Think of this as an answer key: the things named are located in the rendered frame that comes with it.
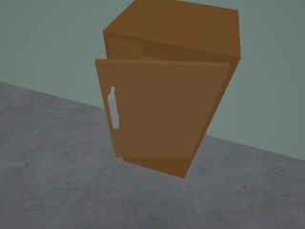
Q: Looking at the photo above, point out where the handle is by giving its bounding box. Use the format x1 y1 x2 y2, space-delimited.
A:
108 87 119 129

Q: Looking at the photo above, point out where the cupboard door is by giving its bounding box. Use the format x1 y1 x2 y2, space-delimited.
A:
94 58 231 157

